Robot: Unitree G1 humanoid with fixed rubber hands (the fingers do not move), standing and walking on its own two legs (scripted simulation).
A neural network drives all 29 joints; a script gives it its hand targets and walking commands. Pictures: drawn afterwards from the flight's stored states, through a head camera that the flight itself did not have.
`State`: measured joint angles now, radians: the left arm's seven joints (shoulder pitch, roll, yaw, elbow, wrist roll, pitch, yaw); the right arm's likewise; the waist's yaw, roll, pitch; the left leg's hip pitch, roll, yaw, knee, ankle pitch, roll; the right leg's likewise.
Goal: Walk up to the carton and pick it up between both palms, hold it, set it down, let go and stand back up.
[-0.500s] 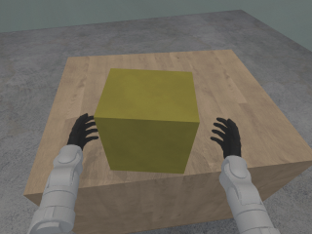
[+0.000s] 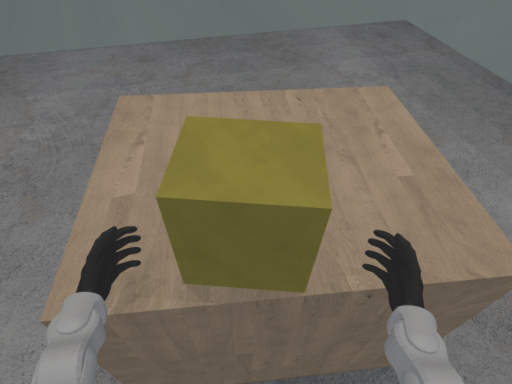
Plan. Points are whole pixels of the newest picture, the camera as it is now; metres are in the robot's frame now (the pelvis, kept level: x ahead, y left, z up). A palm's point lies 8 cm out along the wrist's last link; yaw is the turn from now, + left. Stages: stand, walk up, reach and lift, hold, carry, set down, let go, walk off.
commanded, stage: set down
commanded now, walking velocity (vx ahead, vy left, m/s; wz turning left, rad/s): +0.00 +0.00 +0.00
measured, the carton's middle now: (248, 208) +0.40 -0.01 +0.05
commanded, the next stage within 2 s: none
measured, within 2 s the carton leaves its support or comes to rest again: neither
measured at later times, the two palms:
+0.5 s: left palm (75, 324) +0.22 +0.24 +0.03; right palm (408, 337) +0.17 -0.21 +0.04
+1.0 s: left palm (79, 326) +0.22 +0.25 +0.01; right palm (405, 348) +0.16 -0.21 +0.00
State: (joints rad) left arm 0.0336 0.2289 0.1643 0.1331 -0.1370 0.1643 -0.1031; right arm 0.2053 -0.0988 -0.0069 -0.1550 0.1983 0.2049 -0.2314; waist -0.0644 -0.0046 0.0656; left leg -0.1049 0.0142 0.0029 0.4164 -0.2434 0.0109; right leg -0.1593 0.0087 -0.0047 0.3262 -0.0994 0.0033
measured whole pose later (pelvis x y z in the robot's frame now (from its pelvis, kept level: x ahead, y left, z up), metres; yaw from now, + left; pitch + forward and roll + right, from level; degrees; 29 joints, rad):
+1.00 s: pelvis +0.02 +0.01 +0.00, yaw +0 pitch -2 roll -1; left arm 0.34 0.29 0.11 -0.03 -0.16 0.14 -0.11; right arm 0.49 -0.10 -0.04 -0.02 0.13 0.02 -0.10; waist -0.04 0.00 0.07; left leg -0.10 0.01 0.00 0.42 -0.28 0.01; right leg -0.15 0.01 0.00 0.32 -0.13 0.00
